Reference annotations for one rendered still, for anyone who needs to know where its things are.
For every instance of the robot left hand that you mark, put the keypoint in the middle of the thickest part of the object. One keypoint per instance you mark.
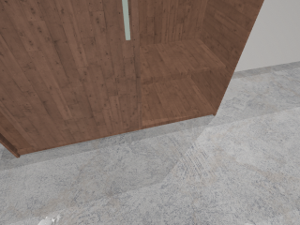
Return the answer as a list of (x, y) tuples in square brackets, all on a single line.
[(51, 219)]

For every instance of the wardrobe door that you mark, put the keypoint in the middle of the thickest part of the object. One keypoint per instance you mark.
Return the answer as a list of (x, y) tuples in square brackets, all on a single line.
[(67, 72), (12, 134)]

